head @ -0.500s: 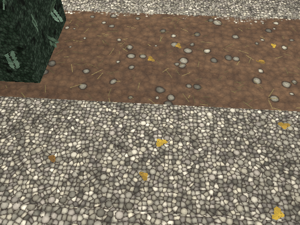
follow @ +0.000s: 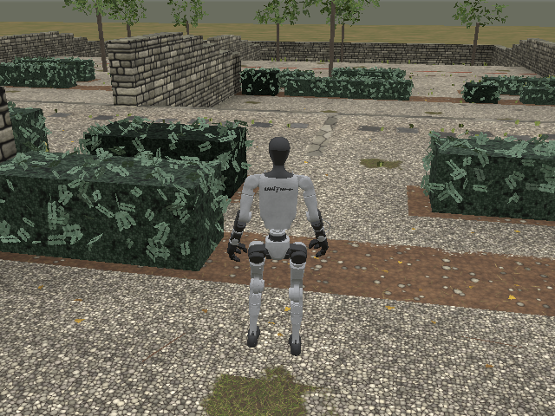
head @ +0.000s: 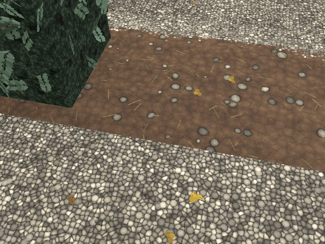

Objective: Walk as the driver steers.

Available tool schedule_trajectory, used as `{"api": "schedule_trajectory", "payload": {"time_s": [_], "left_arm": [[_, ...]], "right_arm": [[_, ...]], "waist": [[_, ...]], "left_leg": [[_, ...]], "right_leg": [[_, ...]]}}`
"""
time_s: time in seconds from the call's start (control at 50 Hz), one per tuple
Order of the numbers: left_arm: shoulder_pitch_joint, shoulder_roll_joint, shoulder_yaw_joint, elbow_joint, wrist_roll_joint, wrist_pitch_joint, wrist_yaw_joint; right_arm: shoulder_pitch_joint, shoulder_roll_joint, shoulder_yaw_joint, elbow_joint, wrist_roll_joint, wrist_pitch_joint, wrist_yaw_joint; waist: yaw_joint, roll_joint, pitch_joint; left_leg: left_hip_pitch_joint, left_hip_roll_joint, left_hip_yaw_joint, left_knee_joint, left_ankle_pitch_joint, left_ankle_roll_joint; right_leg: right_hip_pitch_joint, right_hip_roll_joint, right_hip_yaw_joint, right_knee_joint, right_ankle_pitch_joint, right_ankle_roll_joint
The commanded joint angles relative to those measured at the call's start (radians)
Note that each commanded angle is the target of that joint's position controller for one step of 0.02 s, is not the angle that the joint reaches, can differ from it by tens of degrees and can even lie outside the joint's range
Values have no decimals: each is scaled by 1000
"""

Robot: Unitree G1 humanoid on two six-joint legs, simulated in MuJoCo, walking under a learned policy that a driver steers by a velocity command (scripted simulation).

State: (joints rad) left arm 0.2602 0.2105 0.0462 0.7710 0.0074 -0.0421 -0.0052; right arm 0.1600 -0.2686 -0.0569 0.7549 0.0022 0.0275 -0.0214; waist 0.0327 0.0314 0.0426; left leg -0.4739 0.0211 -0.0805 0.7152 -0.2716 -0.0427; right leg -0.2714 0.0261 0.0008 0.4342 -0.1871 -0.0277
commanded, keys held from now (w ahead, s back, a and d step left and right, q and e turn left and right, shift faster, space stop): no key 0.18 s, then e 0.68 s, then no key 0.14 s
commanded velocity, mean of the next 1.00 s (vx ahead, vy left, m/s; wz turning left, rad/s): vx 0.04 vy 0.00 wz -0.30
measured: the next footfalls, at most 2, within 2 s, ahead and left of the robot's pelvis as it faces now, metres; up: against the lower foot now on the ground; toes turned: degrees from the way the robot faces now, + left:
left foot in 0.08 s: +0.12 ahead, +0.15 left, +0.00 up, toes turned -3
right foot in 0.60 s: +0.06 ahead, -0.11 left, +0.00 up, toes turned -11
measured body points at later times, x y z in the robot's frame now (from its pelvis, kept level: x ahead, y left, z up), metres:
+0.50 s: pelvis +0.04 +0.02 -0.01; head +0.08 +0.01 +0.44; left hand +0.19 +0.29 -0.12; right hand +0.17 -0.26 -0.12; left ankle +0.08 +0.15 -0.74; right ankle +0.01 -0.09 -0.70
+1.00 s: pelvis +0.02 -0.03 +0.01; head +0.04 -0.08 +0.46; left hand +0.24 +0.19 -0.07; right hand +0.08 -0.36 -0.11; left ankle +0.12 +0.14 -0.67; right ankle +0.02 -0.10 -0.74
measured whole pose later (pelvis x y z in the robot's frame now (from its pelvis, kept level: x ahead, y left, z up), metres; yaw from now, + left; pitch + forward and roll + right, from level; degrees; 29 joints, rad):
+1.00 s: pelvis +0.02 -0.03 +0.01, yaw -23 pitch +1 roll +3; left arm 0.23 0.28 0.04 0.66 0.00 0.05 0.05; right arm 0.06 -0.32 -0.09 0.78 0.00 0.04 -0.04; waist 0.02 0.04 0.05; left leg -0.49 0.00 -0.11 0.92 -0.26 -0.07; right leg -0.22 0.09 0.18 0.37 -0.14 -0.08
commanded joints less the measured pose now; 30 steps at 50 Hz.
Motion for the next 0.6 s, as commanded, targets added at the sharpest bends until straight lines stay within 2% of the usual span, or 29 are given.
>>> {"api": "schedule_trajectory", "payload": {"time_s": [0.02,0.04,0.06,0.08,0.1,0.12,0.14,0.16,0.2,0.24,0.26,0.28,0.34,0.36,0.4,0.42,0.44,0.48,0.52,0.56,0.58,0.6], "left_arm": [[-97,141,23,-54,-12,5,14],[-90,141,20,-44,-17,9,13],[-71,128,12,-28,-13,11,11],[-54,111,4,-21,1,11,10],[13,107,4,-8,12,11,6],[30,74,-10,1,15,19,9],[-12,103,-8,9,13,29,13],[-26,104,-7,9,11,38,16],[-14,102,-10,24,12,52,19],[-30,117,-9,31,0,55,24],[-53,148,0,20,-10,56,33],[-67,160,5,8,-16,57,39],[-69,143,11,-17,-23,69,49],[-75,133,12,-27,-20,76,44],[-83,143,25,-42,-22,94,35],[-92,146,31,-48,-27,102,30],[-88,141,34,-51,-33,111,29],[-63,140,37,-44,-32,127,30],[-37,144,42,-46,-27,131,19],[20,144,49,-37,-26,127,1],[52,152,56,-27,-18,123,-5],[60,236,79,-42,-8,115,2]], "right_arm": [[49,-22,0,-40,-10,-4,7],[40,-34,-3,-38,-19,-3,8],[33,-49,-5,-44,-32,-1,7],[30,-83,-9,-55,-39,2,3],[-10,-119,-12,-62,-35,7,-1],[-50,-101,-13,-56,-23,13,2],[-65,-67,-6,-62,-16,15,5],[-61,-47,3,-55,-19,15,7],[-55,-45,6,-39,-18,3,8],[-50,-58,0,-28,-18,-9,4],[-54,-88,-11,-28,-10,-9,-5],[-50,-109,-20,-25,-6,-6,-15],[-22,-122,-34,-17,-7,11,-34],[-15,-118,-34,-17,-14,14,-35],[-32,-122,-38,-28,-20,14,-39],[-39,-127,-39,-35,-23,10,-41],[-69,-133,-41,-41,-23,5,-39],[-145,-139,-42,-48,-12,1,-35],[-167,-143,-43,-39,-2,9,-31],[-175,-147,-44,-23,18,22,-33],[-156,-134,-43,-7,29,27,-34],[-105,-99,-37,3,14,32,-30]], "waist": [[-65,-136,-191],[-63,-134,-172],[-63,-117,-163],[-50,-74,-167],[11,22,-147],[17,114,-129],[-14,86,-79],[-16,66,-72],[-16,43,-62],[-30,20,-66],[-39,2,-67],[-41,5,-86],[-46,55,-143],[-46,96,-153],[-55,144,-154],[-59,122,-141],[-40,92,-123],[-9,89,-112],[2,113,-125],[34,106,-138],[39,61,-128],[12,-165,-96]], "left_leg": [[276,-14,50,-190,178,11],[308,-20,56,-247,220,27],[346,6,25,-291,268,45],[396,71,-40,-303,387,71],[407,100,-60,-264,434,115],[329,87,-68,-290,228,134],[282,63,-71,-319,147,126],[276,56,-70,-326,142,114],[309,48,-57,-317,227,105],[363,43,-33,-291,341,102],[381,47,-28,-280,397,111],[407,58,-26,-266,451,125],[467,151,-76,-263,593,206],[477,205,-115,-281,631,241],[448,317,-182,-323,675,317],[423,354,-190,-349,669,340],[391,355,-161,-361,626,330],[318,309,-66,-369,549,276],[288,278,3,-346,509,244],[267,250,65,-270,411,196],[220,211,106,-179,271,145],[41,110,200,44,-5,46]], "right_leg": [[47,-208,120,-84,539,-156],[35,-190,118,-83,430,-132],[26,-169,119,-80,293,-96],[4,-131,103,-49,143,-53],[-28,-71,68,-46,2,-23],[8,-51,30,-60,-71,1],[13,-45,14,-40,-73,14],[18,-50,10,-38,-56,16],[12,-60,24,-50,-4,16],[2,-68,50,-47,63,11],[-10,-61,55,-23,100,9],[-22,-56,57,10,115,12],[-92,-33,48,148,37,30],[-127,-28,38,211,-42,38],[-184,-24,20,429,-335,49],[-216,-45,39,542,-419,52],[-222,-68,52,564,-423,50],[-142,-88,39,488,-324,47],[-59,-76,-2,393,-237,34],[45,-43,-59,194,-80,1],[107,-19,-46,82,-1,-30],[203,-148,193,-60,232,-99]]}}
Keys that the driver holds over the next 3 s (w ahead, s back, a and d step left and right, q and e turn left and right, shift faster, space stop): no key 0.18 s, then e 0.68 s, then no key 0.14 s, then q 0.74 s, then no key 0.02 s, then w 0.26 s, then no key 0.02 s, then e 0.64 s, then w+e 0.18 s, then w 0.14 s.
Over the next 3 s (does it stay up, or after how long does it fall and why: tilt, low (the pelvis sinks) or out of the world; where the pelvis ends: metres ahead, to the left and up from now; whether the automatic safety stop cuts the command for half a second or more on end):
stays up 0.22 0.01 -0.02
